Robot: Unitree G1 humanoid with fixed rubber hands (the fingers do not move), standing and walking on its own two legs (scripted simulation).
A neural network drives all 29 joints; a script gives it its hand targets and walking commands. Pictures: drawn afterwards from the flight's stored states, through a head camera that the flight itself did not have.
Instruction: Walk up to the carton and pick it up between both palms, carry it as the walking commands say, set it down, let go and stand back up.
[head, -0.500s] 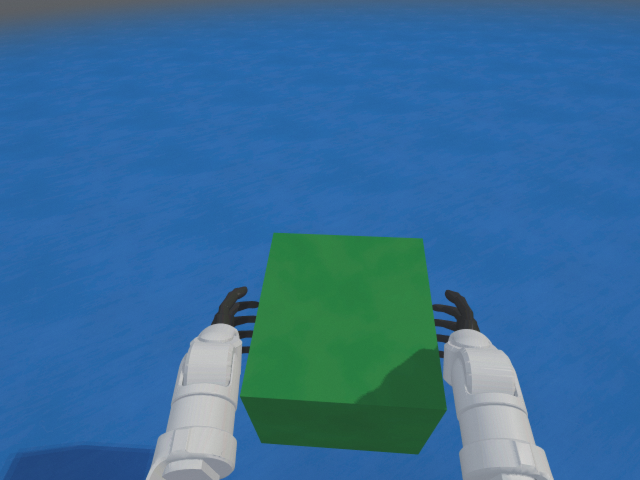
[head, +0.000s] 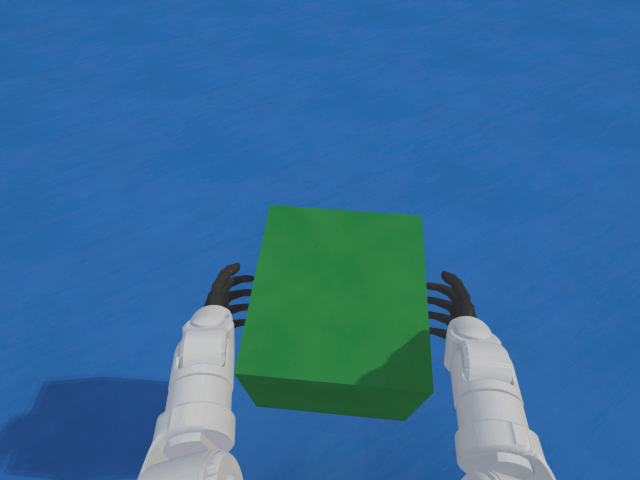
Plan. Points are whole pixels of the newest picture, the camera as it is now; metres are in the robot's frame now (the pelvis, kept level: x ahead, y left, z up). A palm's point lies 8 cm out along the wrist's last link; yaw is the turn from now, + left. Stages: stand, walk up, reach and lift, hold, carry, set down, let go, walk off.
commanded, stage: set down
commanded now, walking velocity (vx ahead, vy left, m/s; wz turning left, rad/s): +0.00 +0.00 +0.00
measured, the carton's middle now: (337, 313) +0.37 +0.01 -0.07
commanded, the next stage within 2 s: none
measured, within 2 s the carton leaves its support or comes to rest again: neither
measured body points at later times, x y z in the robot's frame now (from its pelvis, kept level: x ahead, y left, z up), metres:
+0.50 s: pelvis -0.02 +0.03 -0.06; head +0.10 +0.02 +0.38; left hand +0.36 +0.17 -0.10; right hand +0.35 -0.15 -0.11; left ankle +0.04 +0.10 -0.73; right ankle +0.05 -0.09 -0.73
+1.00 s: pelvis -0.04 -0.02 -0.13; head +0.15 -0.02 +0.28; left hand +0.39 +0.16 -0.19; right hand +0.38 -0.16 -0.19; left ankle +0.04 +0.10 -0.73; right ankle +0.05 -0.09 -0.73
